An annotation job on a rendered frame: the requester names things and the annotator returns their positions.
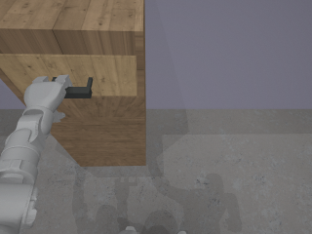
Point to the left robot hand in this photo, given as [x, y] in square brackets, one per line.
[48, 94]

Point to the left robot upper arm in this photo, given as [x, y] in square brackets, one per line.
[18, 207]

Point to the cabinet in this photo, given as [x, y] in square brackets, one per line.
[101, 131]

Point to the handle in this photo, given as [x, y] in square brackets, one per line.
[79, 92]

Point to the robot left forearm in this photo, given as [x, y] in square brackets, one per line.
[21, 154]

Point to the drawer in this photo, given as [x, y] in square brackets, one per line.
[113, 75]

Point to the left robot shin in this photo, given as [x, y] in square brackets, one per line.
[130, 228]

